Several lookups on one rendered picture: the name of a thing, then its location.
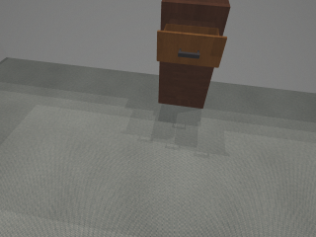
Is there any drawer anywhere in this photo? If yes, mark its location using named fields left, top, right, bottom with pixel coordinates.
left=156, top=24, right=227, bottom=68

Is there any cabinet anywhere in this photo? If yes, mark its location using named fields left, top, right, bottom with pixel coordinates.
left=158, top=0, right=231, bottom=109

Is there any handle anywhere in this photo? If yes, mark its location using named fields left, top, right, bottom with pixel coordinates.
left=178, top=48, right=200, bottom=59

